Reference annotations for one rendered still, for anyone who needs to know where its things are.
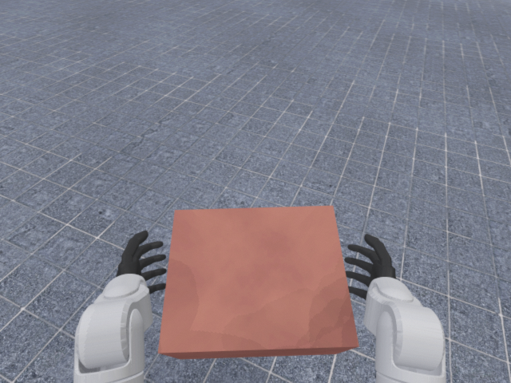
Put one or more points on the right robot forearm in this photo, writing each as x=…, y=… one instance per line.
x=410, y=340

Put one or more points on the carton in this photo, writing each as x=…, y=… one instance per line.
x=256, y=282

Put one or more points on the right robot hand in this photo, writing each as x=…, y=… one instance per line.
x=381, y=267

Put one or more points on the left robot hand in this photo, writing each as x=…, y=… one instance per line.
x=130, y=263

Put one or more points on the left robot forearm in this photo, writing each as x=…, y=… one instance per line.
x=109, y=342

